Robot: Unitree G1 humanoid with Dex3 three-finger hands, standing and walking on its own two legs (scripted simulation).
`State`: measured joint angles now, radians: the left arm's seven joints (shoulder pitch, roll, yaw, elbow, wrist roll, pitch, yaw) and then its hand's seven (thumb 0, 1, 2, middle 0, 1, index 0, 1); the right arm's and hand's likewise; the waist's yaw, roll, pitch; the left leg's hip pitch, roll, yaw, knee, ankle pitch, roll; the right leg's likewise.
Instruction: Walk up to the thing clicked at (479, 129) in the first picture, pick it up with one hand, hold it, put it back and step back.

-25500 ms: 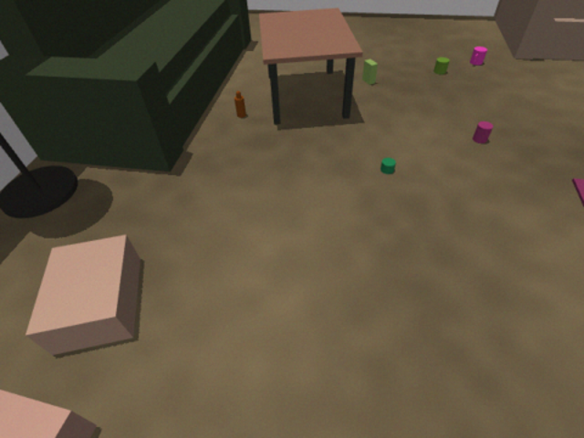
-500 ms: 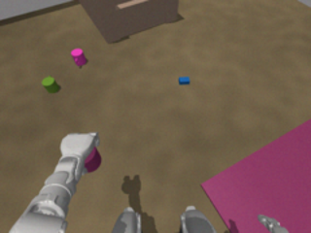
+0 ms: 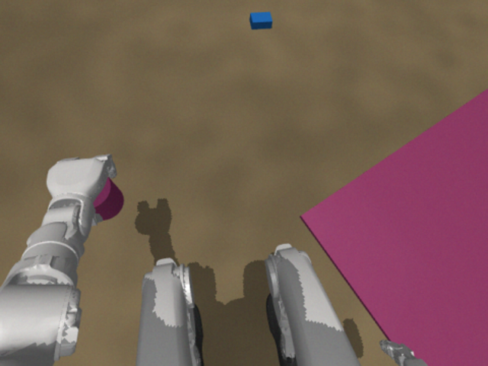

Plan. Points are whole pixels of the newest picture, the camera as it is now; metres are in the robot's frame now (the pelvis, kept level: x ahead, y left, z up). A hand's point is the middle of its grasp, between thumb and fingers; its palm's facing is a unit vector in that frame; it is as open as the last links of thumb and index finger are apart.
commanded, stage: crouch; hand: left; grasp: from above
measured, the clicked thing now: (96, 195) +0.44 +0.25 -0.18
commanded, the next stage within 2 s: lower in 0.86 s
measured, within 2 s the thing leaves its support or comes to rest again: neither
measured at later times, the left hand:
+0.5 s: hand (106, 202) +0.45 +0.26 -0.24, palm faces -0.43 -0.03 -0.90, open 10.2 cm
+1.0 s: hand (113, 203) +0.46 +0.26 -0.29, palm faces -0.45 -0.04 -0.89, open 10.2 cm
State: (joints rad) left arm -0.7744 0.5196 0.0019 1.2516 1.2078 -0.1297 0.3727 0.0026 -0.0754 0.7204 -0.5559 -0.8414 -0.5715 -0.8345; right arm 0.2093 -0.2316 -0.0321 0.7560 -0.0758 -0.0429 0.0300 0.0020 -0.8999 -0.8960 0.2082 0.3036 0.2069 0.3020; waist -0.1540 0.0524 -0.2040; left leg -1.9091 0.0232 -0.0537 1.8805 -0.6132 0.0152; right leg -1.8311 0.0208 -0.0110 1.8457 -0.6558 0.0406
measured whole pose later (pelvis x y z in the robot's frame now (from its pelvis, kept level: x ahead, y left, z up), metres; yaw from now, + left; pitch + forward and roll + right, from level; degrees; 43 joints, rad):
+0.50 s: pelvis -0.01 -0.01 -0.09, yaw -3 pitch +37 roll -6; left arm -0.89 0.64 0.08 1.35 1.24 -0.17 0.38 0.00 -0.08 0.72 -0.56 -0.84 -0.57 -0.83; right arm 0.16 -0.26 -0.01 0.76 -0.12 -0.05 0.11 0.00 -0.91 -0.90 0.21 0.30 0.20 0.30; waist -0.18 0.01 -0.12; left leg -2.16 0.04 -0.11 2.17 -0.66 -0.01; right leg -2.08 0.05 -0.05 2.13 -0.70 0.03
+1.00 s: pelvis -0.01 -0.01 -0.14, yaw -4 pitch +34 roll -7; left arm -0.96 0.71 0.08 1.46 1.24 -0.19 0.39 0.00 -0.07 0.72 -0.55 -0.85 -0.57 -0.83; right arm 0.16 -0.26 0.04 0.77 -0.13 -0.06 0.12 0.00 -0.91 -0.90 0.21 0.30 0.20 0.30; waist -0.22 0.00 -0.07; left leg -2.28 0.04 -0.13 2.32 -0.65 -0.01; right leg -2.19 0.06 -0.06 2.27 -0.69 0.04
